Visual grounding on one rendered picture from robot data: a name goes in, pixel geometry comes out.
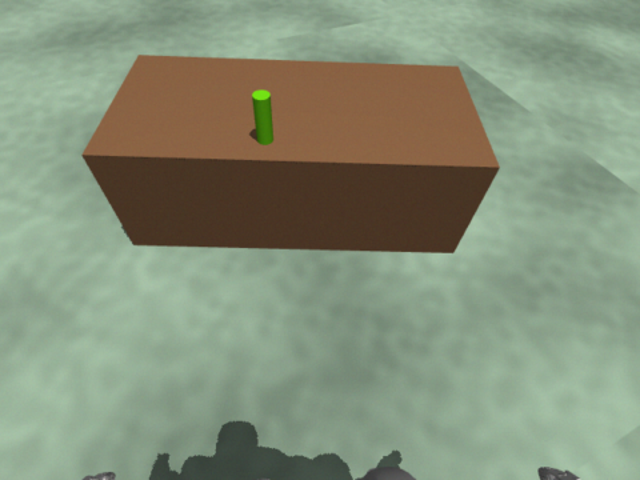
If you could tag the can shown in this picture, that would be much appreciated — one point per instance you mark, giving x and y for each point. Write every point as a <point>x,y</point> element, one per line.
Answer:
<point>263,116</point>

